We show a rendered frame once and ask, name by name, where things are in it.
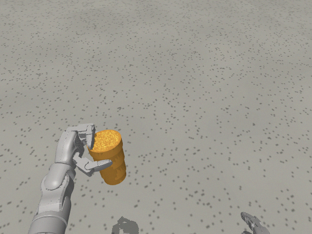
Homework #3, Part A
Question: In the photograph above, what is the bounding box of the left robot arm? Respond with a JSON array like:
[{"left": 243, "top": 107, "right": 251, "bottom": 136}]
[{"left": 28, "top": 163, "right": 76, "bottom": 234}]

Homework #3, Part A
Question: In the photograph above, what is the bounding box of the left robot hand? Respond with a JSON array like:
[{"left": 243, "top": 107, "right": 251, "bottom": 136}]
[{"left": 55, "top": 123, "right": 113, "bottom": 177}]

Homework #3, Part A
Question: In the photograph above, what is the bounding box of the cup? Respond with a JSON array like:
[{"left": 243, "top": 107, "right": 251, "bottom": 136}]
[{"left": 87, "top": 130, "right": 126, "bottom": 185}]

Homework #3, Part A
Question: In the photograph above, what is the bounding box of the right robot hand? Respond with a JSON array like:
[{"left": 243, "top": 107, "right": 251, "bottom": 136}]
[{"left": 241, "top": 212, "right": 270, "bottom": 234}]

